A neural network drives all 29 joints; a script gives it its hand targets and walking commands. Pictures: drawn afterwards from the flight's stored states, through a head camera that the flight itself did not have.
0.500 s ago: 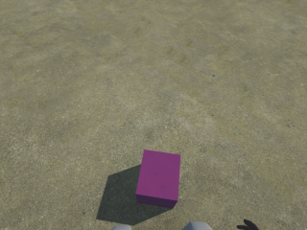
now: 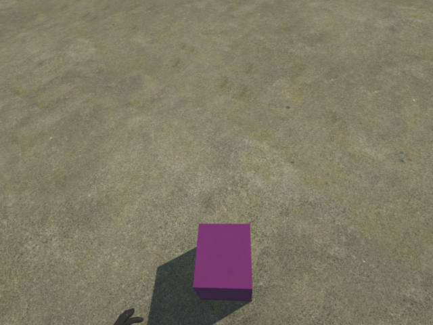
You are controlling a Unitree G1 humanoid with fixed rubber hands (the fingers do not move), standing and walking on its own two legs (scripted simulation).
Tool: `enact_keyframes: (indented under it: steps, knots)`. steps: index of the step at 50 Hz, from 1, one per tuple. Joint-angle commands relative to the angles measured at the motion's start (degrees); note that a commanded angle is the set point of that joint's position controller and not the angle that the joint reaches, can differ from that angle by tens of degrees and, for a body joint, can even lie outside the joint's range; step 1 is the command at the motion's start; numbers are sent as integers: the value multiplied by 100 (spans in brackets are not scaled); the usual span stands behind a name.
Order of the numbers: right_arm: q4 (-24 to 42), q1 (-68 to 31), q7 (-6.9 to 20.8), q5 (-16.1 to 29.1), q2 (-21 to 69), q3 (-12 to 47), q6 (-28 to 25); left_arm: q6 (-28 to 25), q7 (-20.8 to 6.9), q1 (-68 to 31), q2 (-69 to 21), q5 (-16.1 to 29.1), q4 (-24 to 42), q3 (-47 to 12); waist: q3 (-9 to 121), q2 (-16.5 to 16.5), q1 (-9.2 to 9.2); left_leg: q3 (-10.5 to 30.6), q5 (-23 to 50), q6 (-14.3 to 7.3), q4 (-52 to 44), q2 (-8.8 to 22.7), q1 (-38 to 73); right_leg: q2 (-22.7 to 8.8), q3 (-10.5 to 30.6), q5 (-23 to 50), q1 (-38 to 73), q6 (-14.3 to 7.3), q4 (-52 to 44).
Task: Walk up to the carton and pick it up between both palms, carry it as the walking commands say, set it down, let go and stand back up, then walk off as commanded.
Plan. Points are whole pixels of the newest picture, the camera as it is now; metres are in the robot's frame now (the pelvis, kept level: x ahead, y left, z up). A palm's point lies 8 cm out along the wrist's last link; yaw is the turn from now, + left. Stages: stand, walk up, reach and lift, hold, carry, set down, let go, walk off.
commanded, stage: walk up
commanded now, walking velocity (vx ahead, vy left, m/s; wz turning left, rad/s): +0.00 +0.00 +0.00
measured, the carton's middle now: (225, 262) +0.43 +0.05 -0.68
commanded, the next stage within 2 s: stand in 1.82 s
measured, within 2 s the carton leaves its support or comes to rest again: neither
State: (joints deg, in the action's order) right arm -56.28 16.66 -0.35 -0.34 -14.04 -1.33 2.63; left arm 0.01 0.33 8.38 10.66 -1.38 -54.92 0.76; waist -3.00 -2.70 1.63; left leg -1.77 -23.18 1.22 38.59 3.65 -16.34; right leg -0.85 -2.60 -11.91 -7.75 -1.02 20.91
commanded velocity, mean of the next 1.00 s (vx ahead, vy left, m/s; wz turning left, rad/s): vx -0.01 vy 0.01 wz -0.02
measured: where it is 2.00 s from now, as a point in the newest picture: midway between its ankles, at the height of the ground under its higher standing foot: outside the picture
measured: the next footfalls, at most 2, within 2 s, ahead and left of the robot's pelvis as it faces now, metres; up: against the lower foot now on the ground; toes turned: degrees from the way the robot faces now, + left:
left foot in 0.10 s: +0.03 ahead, +0.18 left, +0.00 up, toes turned -7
right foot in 0.78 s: +0.01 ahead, -0.04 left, +0.00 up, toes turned +3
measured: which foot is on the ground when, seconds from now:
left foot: up 0.00-0.08, down 0.10-1.00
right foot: down 0.00-0.46, up 0.48-0.76, down 0.78-1.00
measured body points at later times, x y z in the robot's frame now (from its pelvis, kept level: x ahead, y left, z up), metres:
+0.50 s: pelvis +0.00 +0.07 -0.01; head +0.01 +0.09 +0.44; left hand -0.01 +0.34 -0.17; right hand +0.05 -0.20 -0.15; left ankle +0.00 +0.19 -0.75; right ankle -0.01 -0.10 -0.74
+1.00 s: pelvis -0.01 +0.06 -0.01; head -0.01 +0.06 +0.44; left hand +0.01 +0.30 -0.16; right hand -0.02 -0.17 -0.17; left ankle +0.00 +0.20 -0.75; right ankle -0.03 -0.04 -0.75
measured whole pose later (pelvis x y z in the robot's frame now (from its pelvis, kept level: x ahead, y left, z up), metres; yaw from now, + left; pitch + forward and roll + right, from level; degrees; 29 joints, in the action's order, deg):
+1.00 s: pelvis -0.01 +0.06 -0.01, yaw -1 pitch -2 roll +0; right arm -63.7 16.0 -2.4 -0.4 -9.2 -1.4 0.2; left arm 0.6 1.9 13.7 9.5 -1.0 -64.2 2.1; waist -1.8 -0.9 2.0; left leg -3.7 -12.1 1.5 25.0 3.8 -11.3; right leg 1.1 -3.6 -14.0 -7.7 -1.6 23.2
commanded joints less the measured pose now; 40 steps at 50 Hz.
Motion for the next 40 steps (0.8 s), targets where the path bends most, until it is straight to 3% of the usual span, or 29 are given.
enact_keyframes:
  steps: [1,4,6,7,8,10,11,12,13,14,15,17,19,20,21,22,23,24,25,27,28,29,30,32,34,37,38,39,40]
  knots:
    - [60,189,-80,-1,-314,-42,-99,-109,70,102,877,21,-13,156,282,1187,-120,-31,205,-43,-465,-44,-4,-1182,763,2088,368,-694,-495]
    - [-139,400,-144,-32,-233,-48,-173,-58,86,148,856,47,-213,206,252,1088,-40,-202,1492,-64,-1761,36,711,-1035,753,1484,87,-426,-335]
    - [-221,506,-150,-75,-307,-80,-260,-46,105,251,542,67,-300,175,248,437,-142,199,2165,-150,-1962,563,1148,-660,582,715,-316,-202,-147]
    - [-226,309,-124,-35,-410,-92,-288,-20,111,306,384,81,-320,147,100,-187,-210,428,2262,-249,-1936,612,853,-371,351,254,-304,-37,-269]
    - [-245,165,-108,-32,-341,-89,-289,-12,120,269,391,63,-352,139,59,-347,-170,567,1967,-285,-2109,632,667,-333,275,129,-168,21,-177]
    - [-270,82,-151,-43,-279,-79,-267,-33,135,262,472,-8,-443,191,-16,-275,-172,396,1903,-246,-2081,538,582,-442,379,331,-110,79,-144]
    - [-244,54,-135,-67,-757,-292,-113,-16,241,534,1044,-62,-439,376,-156,-649,-314,-84,1835,-96,-1328,44,-106,-1164,1120,920,160,-111,-96]
    - [-156,80,-120,-80,-516,-262,-55,-29,292,1035,1371,-52,-568,481,110,216,-433,-309,1125,99,-684,-134,-572,-1848,1879,1155,476,-536,-346]
    - [-87,109,-87,-86,-400,-266,9,-34,331,1125,1498,-25,-585,532,79,1007,-513,-276,-3,143,249,-165,-927,-2389,2314,1308,328,-966,-497]
    - [-18,-51,-69,-109,-356,-263,51,-39,364,1142,1375,-55,-541,508,49,1272,-614,-15,-606,159,1360,-110,-1176,-2686,2461,1567,103,-1297,-699]
    - [6,-118,-67,-115,-314,-262,43,-39,354,917,1187,-79,-470,448,47,1116,-525,218,-473,170,1760,27,-1056,-2516,2181,1388,-215,-1317,-750]
    - [45,-67,-7,-54,-317,-259,41,-21,308,344,1062,-109,-337,369,-47,1226,-211,344,-64,107,1215,154,-718,-1977,1424,830,-655,-843,-663]
    - [67,-102,40,-58,-263,-207,44,-13,250,322,1098,-116,-367,384,-38,1480,-172,16,-13,103,155,-100,-127,-1555,968,867,-838,-597,-492]
    - [-32,0,0,-11,-1,-100,-44,3,168,422,881,-55,-464,318,187,1624,-59,-268,571,55,-743,-274,486,-1045,526,985,-743,-415,-249]
    - [-165,234,-51,17,-32,-94,-134,59,137,595,848,3,-599,321,225,1562,57,-623,1117,87,-1466,-462,1080,-653,170,793,-864,-268,99]
    - [-304,504,-106,-30,-233,-136,-196,64,111,791,657,-18,-677,277,256,935,61,-347,1469,147,-1872,-116,1527,-466,6,282,-1133,-126,603]
    - [-294,671,-136,-114,-654,-215,-274,45,119,993,286,-36,-606,193,348,-459,-22,872,1891,55,-2266,1017,1534,-213,-66,-989,-1461,90,1246]
    - [-127,414,-141,-108,-1134,-298,-285,111,190,1041,217,2,-462,178,241,-1320,-59,1864,2312,-661,-2678,1969,681,-58,28,-2146,-1457,238,1607]
    - [-116,195,-129,-130,-1090,-275,-263,201,183,808,445,20,-453,226,63,-1151,60,1859,1906,-992,-2731,1848,217,-114,313,-2148,-1167,207,2247]
    - [-59,-312,-164,-127,-599,-172,-276,229,133,864,435,37,-601,244,-88,-681,-198,1127,2208,-938,-2451,1320,250,-141,489,-1663,-1149,192,2633]
    - [-50,-417,-183,-104,-507,-139,-303,221,114,977,437,24,-703,257,12,-671,-274,826,2782,-908,-2279,1190,407,-116,441,-1527,-1132,232,2736]
    - [-56,-400,-216,-100,-552,-152,-333,213,98,1038,483,23,-737,289,108,-639,-294,650,3291,-953,-2124,1233,552,-66,375,-1561,-1170,263,2875]
    - [-92,-268,-231,-112,-583,-162,-368,236,115,980,548,11,-753,322,178,-462,-224,752,3656,-1015,-2021,1387,670,-70,392,-1561,-1232,293,2959]
    - [-178,-152,-260,-126,-580,-177,-380,268,140,830,454,19,-661,324,236,-539,-168,694,3757,-1128,-1934,1467,711,-99,403,-1593,-1248,334,2887]
    - [-311,-128,-252,-137,-386,-143,-335,240,156,696,214,30,-580,238,201,-826,-109,584,3506,-1085,-1939,1185,688,-48,290,-1470,-997,302,2060]
    - [-510,-153,-196,-33,-357,-140,-254,124,205,1017,100,42,-707,170,270,-752,-235,713,3229,-840,-1840,1088,712,111,-32,-355,-210,241,274]
    - [-556,-67,-166,41,-230,-102,-253,44,228,1073,175,-3,-706,169,313,-549,-251,730,2818,-598,-1809,1003,483,-122,76,136,238,166,-280]
    - [-527,-24,-133,102,5,-20,-264,-44,232,1090,372,-48,-688,179,363,-27,-204,568,2285,-352,-1632,734,187,-630,525,457,590,75,-621]
    - [-492,-9,-108,105,325,72,-248,-67,200,735,570,8,-684,174,160,824,-28,107,1399,-105,-1698,96,149,-990,1130,573,236,-127,-774]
